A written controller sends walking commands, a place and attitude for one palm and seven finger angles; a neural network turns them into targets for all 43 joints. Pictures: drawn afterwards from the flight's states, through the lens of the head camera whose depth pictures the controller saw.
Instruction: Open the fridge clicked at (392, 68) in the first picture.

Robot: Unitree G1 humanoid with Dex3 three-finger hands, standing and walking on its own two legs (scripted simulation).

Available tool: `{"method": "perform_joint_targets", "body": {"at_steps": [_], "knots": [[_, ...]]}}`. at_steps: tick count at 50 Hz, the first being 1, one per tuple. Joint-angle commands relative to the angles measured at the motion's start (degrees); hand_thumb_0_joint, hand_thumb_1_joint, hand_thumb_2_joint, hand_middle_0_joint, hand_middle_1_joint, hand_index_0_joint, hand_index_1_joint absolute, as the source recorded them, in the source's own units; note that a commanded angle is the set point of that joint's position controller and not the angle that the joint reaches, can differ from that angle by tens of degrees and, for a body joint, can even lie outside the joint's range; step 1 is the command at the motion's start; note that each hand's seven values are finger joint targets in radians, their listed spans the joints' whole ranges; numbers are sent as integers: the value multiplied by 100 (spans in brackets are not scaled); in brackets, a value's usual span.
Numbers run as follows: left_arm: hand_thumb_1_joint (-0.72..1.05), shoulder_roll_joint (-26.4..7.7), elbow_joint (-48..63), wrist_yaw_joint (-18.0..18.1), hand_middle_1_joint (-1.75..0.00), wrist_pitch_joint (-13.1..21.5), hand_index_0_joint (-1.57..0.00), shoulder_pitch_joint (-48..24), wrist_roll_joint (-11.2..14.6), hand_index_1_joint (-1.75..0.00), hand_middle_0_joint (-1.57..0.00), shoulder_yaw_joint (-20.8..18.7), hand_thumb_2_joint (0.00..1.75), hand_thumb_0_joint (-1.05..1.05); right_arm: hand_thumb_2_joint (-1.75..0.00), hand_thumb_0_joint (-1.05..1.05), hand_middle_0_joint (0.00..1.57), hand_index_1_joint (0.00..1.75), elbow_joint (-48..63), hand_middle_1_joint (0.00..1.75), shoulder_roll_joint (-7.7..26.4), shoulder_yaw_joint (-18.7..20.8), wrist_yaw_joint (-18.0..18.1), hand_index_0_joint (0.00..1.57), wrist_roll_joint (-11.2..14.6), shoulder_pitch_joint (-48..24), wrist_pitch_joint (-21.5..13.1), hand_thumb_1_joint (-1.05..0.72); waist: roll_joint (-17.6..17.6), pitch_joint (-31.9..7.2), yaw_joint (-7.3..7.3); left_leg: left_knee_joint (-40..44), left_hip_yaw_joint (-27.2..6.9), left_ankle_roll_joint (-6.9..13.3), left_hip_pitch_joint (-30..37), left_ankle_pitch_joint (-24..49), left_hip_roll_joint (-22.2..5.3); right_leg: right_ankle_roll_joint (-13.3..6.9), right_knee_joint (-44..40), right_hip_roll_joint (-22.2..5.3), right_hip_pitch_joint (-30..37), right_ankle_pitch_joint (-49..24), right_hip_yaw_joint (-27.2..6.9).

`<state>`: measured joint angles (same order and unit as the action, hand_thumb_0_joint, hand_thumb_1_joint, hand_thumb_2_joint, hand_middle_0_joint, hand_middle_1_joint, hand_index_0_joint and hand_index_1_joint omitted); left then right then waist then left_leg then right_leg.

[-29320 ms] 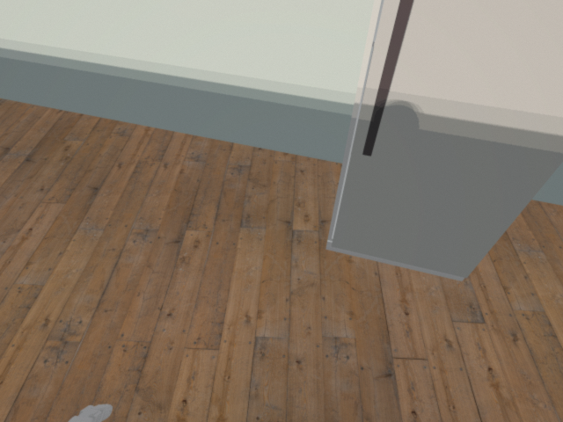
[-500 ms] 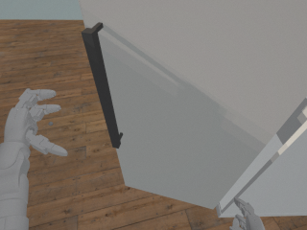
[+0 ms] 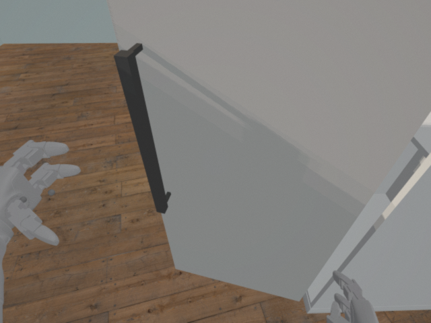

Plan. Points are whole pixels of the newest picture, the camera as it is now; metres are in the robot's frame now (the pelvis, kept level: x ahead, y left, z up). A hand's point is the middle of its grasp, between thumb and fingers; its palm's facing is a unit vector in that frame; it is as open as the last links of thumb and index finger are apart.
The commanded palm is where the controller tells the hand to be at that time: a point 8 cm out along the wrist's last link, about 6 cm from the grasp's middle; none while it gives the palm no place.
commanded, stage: draw the hand back to the body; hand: left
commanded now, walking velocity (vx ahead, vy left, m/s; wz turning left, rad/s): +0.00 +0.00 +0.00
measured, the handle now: (152, 145) +0.46 +0.18 +0.09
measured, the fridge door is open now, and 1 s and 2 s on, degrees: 74 74 74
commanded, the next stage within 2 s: step back with the hand held close in 1.28 s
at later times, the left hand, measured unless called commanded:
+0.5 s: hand (29, 216) +0.23 +0.30 +0.15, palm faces +0.49 -0.83 -0.29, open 12.8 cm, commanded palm +0.18 +0.33 +0.17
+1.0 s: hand (25, 225) +0.20 +0.28 +0.16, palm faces +0.49 -0.79 -0.37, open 8.0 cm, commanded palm +0.15 +0.31 +0.18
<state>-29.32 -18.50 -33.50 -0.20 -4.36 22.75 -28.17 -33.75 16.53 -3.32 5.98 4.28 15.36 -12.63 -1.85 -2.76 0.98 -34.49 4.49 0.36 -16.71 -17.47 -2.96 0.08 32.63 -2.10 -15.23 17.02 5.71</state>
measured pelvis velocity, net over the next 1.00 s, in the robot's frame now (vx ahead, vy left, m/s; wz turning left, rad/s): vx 0.02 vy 0.01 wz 0.00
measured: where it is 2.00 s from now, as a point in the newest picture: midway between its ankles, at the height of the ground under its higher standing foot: outside the picture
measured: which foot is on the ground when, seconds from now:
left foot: down 0.00-1.00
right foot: down 0.00-1.00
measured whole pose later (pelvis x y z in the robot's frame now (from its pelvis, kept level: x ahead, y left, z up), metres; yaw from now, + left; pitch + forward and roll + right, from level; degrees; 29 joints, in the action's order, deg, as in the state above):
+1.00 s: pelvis +0.02 +0.01 +0.01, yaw +0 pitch -5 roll +0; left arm -19.8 21.2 6.3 3.1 25.6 4.4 -20.4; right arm -37.5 13.3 -0.9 5.0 -0.4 11.7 -8.3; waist -2.4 1.1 5.1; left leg -24.8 5.0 0.7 -5.1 -15.0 -1.6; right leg 0.9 23.4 -2.5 -3.9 14.6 5.4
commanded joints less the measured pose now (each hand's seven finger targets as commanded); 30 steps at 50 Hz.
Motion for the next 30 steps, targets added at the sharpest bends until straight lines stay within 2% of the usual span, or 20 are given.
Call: {"method": "perform_joint_targets", "body": {"at_steps": [1,3,5,7,9,10,11,12,13,14,15,16,17,18,19,21,24,26,28,30], "knots": [[-55,-1476,1613,130,-115,150,-25,-865,122,-115,-25,-541,20,0,-90,0,20,30,1027,30,701,299,-14,20,26,-726,-454,-90,-192,-812,189,475,-441,161,388,991,225,-50,-563,106,108,-982,-401],[-55,-1445,1903,196,-115,157,-25,-944,91,-115,-25,-484,20,0,-90,0,20,30,1011,30,687,285,23,20,25,-726,-511,-90,-237,-707,140,537,-492,165,453,818,216,-59,-623,152,-21,-728,-362],[-55,-1521,2315,280,-115,226,-25,-1000,86,-115,-25,-552,20,0,-90,0,20,30,972,30,688,288,57,20,8,-743,-584,-90,-378,-801,144,552,-524,171,565,824,207,-69,-641,149,50,-698,-363],[-48,-1463,2454,344,-111,246,-25,-882,75,-111,-25,-546,24,0,-90,0,20,30,922,30,653,261,83,20,0,-751,-663,-90,-515,-759,143,609,-556,160,660,770,198,-88,-671,175,28,-639,-316],[-41,-1399,2443,391,-107,216,-25,-756,47,-107,-25,-502,27,0,-90,0,20,30,838,30,646,235,102,20,-11,-755,-706,-90,-378,-601,137,668,-570,160,646,697,170,-80,-749,186,18,-573,-304],[-37,-1359,2575,412,-104,201,-24,-855,29,-104,-24,-427,29,0,-90,0,20,30,818,30,641,225,109,20,0,-783,-733,-90,-498,-517,119,731,-610,150,643,611,175,-88,-751,183,-1,-491,-271],[-33,-1509,3440,1779,-102,560,-24,-1127,-1009,-102,-24,-247,31,0,-90,0,20,30,677,30,532,276,-15,20,-279,-665,-677,-90,-323,35,268,865,-618,158,298,422,212,-107,-1128,104,-97,-231,-377],[-30,-709,2905,2396,-100,546,-24,-246,-1093,-100,-24,113,32,0,-90,0,20,30,604,30,533,285,-24,20,-306,-693,-661,-90,-161,238,109,1062,-608,90,357,98,126,-99,-1155,97,-174,-100,-309],[-26,-295,3143,2803,-98,547,-24,146,-1217,-98,-24,345,34,0,-90,0,20,30,582,30,511,310,-16,20,-285,-816,-630,-90,-364,225,200,1190,-662,56,413,-167,70,-112,-1079,55,-2,-73,-286],[-22,-316,3431,3108,-96,593,-24,332,-1312,-96,-24,309,36,0,-90,0,20,30,546,30,530,335,-3,20,-294,-874,-594,-90,-174,83,247,1218,-585,97,481,3,70,-123,-1129,36,208,-227,-289],[-19,-515,3791,3357,-94,663,-24,367,-1428,-94,-24,109,37,0,-90,0,20,30,502,30,548,351,-12,20,-308,-843,-553,-90,-549,-298,277,1204,-534,87,664,217,85,-131,-1071,13,378,-372,-316],[-15,-379,4022,3539,-92,714,-24,504,-1519,-92,-24,236,39,0,-90,0,20,30,488,30,483,348,-26,20,-344,-860,-537,-90,-647,-379,266,1241,-529,70,722,365,82,-140,-1012,5,507,-492,-305],[-12,-505,4092,3701,-89,755,-24,554,-1610,-89,-24,107,41,0,-90,0,20,30,450,30,496,366,-30,20,-360,-842,-504,-90,-581,-509,281,1265,-506,68,809,511,80,-143,-999,11,579,-613,-299],[-8,-404,4178,3803,-87,785,-23,644,-1673,-87,-23,174,43,0,-90,0,20,30,431,30,459,381,-31,20,-374,-866,-471,-90,-509,-457,267,1267,-485,63,842,642,65,-143,-976,19,600,-685,-288],[-4,-441,4132,3883,-85,782,-23,804,-1721,-85,-23,150,44,0,-90,0,20,30,387,30,488,389,-27,20,-396,-858,-429,-90,-236,-394,282,1297,-483,83,806,779,50,-136,-1018,29,678,-769,-280],[3,-329,4351,3983,-81,805,-23,666,-1802,-81,-23,269,48,0,-90,0,20,30,393,30,434,396,-26,20,-394,-929,-359,-90,-364,-402,244,1325,-455,77,927,910,64,-136,-1019,32,712,-831,-306],[14,-319,4325,4072,-75,769,-23,873,-1865,-75,-23,260,53,0,-90,0,20,30,357,30,424,406,-9,20,-397,-967,-237,-90,-209,-293,269,1384,-439,81,989,1126,66,-133,-1084,50,815,-924,-291],[21,-150,4494,4089,-70,761,-22,852,-1892,-70,-22,433,57,0,-90,0,20,30,373,30,373,387,-13,20,-408,-1004,-187,-90,-459,-240,248,1405,-452,45,1134,1327,73,-136,-1064,57,803,-1032,-276],[28,-157,4516,4111,-66,741,-22,1059,-1900,-66,-22,394,60,0,-90,0,20,30,386,30,369,403,-32,20,-417,-1006,-141,-90,-372,-208,274,1411,-447,30,1182,1463,65,-135,-1079,66,842,-1110,-266],[36,-134,4530,4097,-62,719,-22,1421,-1888,-62,-22,354,64,0,-90,0,20,30,418,30,379,412,-54,20,-437,-1014,-90,-90,-98,-228,314,1373,-411,58,1171,1735,64,-121,-1091,50,991,-1355,-251]]}}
